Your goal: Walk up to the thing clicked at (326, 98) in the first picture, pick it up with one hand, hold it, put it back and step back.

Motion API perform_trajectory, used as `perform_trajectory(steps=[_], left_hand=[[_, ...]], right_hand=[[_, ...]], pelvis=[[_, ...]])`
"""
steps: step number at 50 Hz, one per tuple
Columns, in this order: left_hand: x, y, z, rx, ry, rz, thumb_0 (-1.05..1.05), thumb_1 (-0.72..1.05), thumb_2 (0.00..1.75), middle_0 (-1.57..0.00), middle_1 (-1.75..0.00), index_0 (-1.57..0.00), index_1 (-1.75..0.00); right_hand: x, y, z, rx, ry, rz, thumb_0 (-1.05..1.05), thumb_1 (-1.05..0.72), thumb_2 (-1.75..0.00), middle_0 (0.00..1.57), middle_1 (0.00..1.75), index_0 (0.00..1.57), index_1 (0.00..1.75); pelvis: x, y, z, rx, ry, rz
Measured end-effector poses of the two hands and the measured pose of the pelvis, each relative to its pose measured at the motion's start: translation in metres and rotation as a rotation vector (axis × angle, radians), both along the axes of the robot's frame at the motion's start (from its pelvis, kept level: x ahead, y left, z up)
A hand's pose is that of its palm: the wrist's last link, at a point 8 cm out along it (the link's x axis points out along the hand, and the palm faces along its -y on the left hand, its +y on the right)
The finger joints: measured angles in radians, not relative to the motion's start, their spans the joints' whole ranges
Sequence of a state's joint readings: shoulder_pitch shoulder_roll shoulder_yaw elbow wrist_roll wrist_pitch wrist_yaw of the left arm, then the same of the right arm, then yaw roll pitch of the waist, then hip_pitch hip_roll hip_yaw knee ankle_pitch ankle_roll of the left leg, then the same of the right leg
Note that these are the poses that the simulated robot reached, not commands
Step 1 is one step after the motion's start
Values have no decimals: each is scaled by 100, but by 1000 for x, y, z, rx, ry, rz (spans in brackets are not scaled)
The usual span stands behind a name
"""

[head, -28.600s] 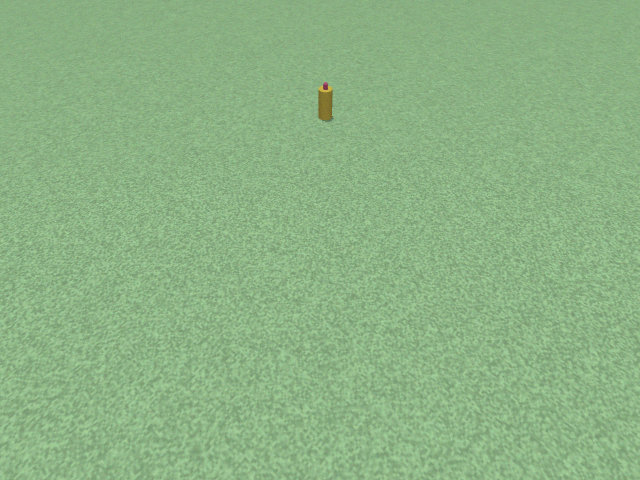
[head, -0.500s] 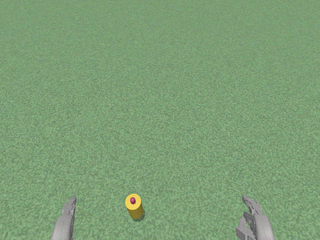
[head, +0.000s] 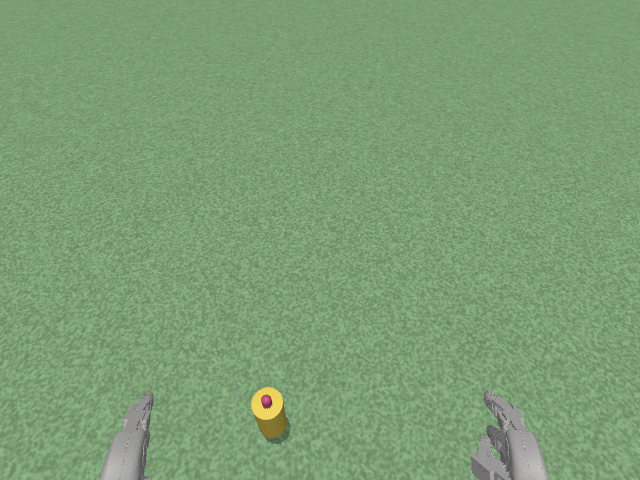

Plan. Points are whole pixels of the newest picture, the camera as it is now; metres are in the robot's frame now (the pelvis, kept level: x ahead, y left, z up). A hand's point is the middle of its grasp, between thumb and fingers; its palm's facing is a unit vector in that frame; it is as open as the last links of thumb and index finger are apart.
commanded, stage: stand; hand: left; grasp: from the side
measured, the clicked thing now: (269, 411) +0.40 +0.13 -0.62
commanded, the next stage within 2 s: none
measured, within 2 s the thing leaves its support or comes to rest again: neither
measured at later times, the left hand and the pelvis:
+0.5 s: hand out of the picture +0.13 +0.22 -0.10, palm faces -0.02 -0.94 -0.34, open 7.8 cm; pelvis -0.01 +0.00 +0.02, yaw +0 degrees
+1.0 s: hand out of the picture +0.05 +0.25 -0.10, palm faces +0.01 -0.94 -0.34, open 7.4 cm; pelvis -0.01 +0.01 +0.05, yaw +1 degrees
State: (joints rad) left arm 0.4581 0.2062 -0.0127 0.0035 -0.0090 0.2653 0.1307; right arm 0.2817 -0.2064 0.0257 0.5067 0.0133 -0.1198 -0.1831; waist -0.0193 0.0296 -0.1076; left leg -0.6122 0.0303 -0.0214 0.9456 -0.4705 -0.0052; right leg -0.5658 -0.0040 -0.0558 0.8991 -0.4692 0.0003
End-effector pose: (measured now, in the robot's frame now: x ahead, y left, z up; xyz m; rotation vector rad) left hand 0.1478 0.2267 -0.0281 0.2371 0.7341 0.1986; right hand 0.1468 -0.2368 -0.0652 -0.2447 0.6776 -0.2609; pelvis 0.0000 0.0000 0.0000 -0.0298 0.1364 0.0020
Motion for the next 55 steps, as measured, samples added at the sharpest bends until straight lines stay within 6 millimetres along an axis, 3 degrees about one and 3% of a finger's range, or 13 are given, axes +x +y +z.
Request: perform_trajectory(steps=[6,14,19,24,30,37,46,55], left_hand=[[-2,0,0,1,-1,-2,-1,-25,33,-14,-21,-15,-21],[-4,0,0,6,2,-2,-1,28,72,-19,-28,-20,-28],[-6,15,-25,51,62,-95,0,60,83,-20,-30,-20,-30],[-28,38,-40,49,179,-69,0,78,87,-20,-30,-21,-30],[-61,59,-47,51,310,-10,1,87,89,-20,-30,-21,-30],[-87,67,-47,41,411,35,1,89,89,-20,-30,-21,-30],[-104,71,-42,29,473,65,1,90,90,-20,-30,-21,-30],[-113,74,-37,35,500,81,0,90,90,-20,-30,-21,-30]], right_hand=[[-3,0,0,-2,-2,0,1,-90,-90,21,30,20,31],[-5,1,-1,3,0,5,1,-90,-89,21,30,20,31],[-13,-9,-18,-36,217,146,1,-90,-89,21,30,20,31],[-33,-27,-17,-18,327,111,1,-90,-89,21,30,20,31],[-57,-42,-11,-29,415,54,1,-90,-89,21,30,20,30],[-74,-36,-10,-7,490,30,1,-91,-89,21,30,20,30],[-81,-24,-9,28,528,32,1,-90,-89,21,30,20,30],[-85,-29,-7,33,542,20,1,-90,-89,21,30,20,30]], pelvis=[[-2,1,0,0,-5,0],[-4,0,0,2,-5,-1],[-9,-1,7,27,-69,3],[-8,0,17,36,-102,2],[-4,5,28,31,-131,3],[-3,10,40,28,-159,7],[-6,14,51,33,-186,11],[-9,13,56,35,-198,14]])
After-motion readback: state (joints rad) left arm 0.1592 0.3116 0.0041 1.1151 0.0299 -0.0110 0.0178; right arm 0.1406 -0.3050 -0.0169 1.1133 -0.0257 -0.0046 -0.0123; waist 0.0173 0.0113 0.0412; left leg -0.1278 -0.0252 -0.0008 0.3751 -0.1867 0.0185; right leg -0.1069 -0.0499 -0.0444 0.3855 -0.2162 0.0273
